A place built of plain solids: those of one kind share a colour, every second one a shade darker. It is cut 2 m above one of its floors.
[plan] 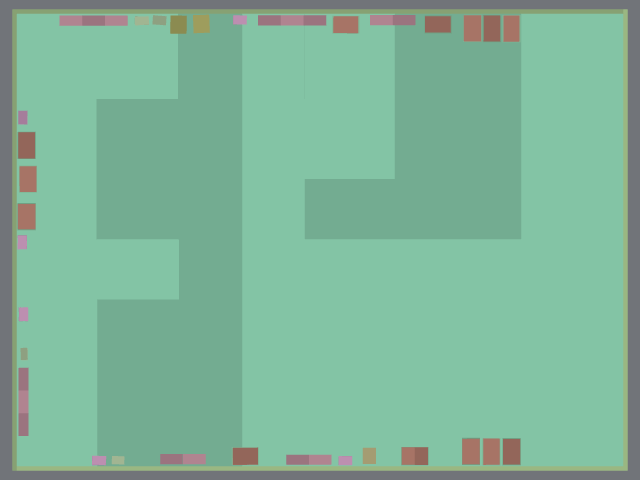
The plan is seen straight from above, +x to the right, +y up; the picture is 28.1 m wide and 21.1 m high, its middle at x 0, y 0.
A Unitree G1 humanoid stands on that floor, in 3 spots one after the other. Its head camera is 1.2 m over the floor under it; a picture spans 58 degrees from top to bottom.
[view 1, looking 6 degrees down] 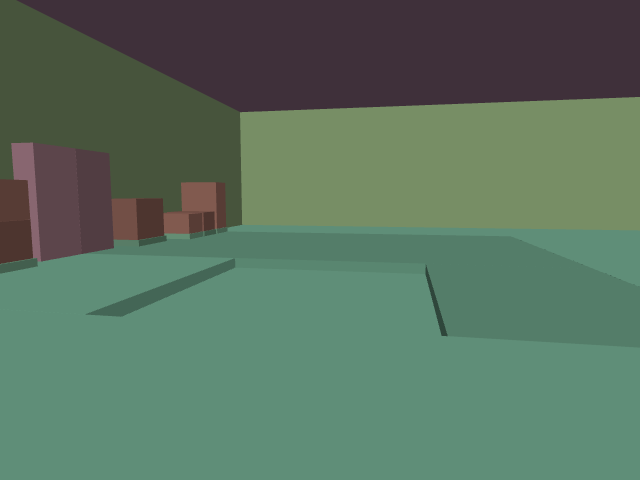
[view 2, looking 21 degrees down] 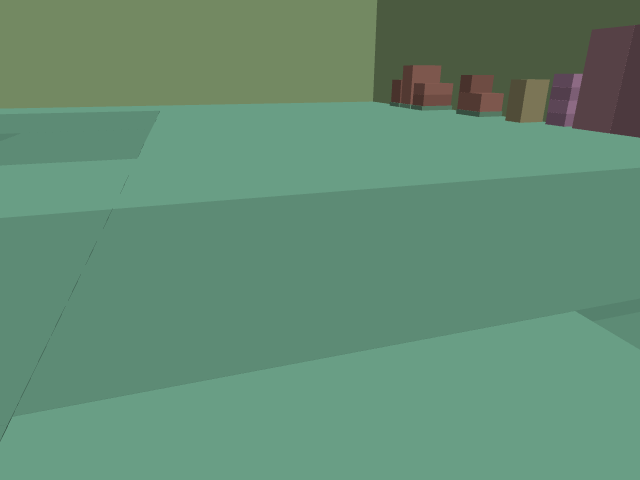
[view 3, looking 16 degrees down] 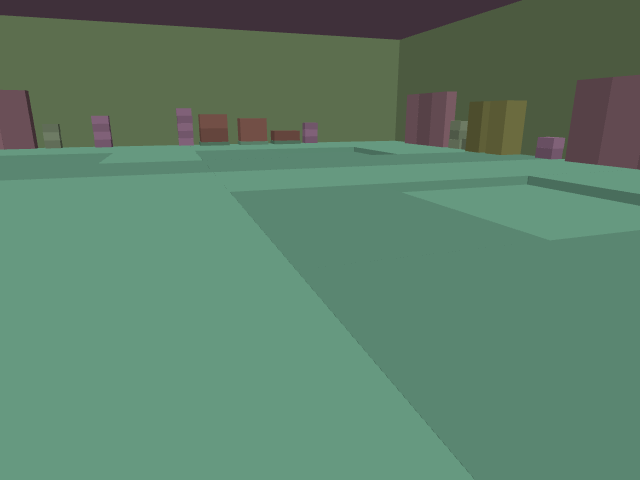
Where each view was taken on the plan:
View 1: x -4.39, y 3.06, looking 11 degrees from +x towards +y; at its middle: floor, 11.47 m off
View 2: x -7.76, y -0.70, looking -17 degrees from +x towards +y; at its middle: floor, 3.35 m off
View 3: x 6.48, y -0.86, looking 161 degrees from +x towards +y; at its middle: floor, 4.36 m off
